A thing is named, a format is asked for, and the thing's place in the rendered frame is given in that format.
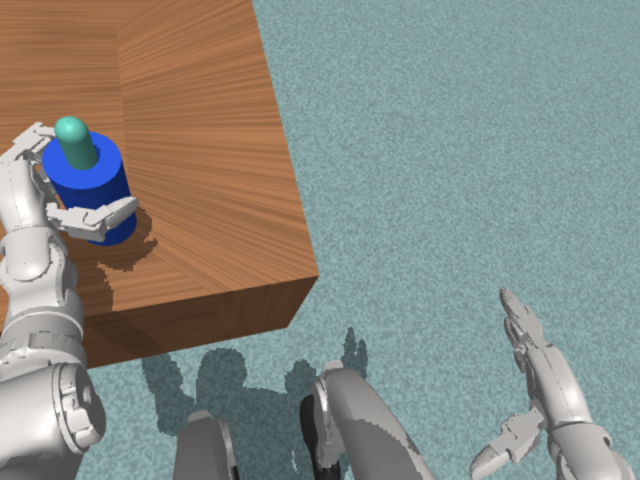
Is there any left robot arm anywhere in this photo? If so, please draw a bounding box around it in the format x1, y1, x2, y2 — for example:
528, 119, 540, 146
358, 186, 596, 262
0, 227, 106, 480

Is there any right robot arm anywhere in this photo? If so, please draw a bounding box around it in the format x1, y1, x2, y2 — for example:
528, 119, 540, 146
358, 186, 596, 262
547, 422, 636, 480

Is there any left robot hand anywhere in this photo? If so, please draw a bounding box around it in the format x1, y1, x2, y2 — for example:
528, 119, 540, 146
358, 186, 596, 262
0, 122, 139, 242

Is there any right robot hand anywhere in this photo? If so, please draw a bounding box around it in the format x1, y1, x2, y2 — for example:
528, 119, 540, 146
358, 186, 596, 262
469, 287, 593, 480

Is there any bottle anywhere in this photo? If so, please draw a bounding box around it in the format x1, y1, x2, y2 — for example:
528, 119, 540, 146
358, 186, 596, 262
42, 116, 137, 246

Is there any right robot foot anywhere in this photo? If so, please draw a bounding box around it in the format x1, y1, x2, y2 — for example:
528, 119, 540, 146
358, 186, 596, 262
300, 394, 341, 480

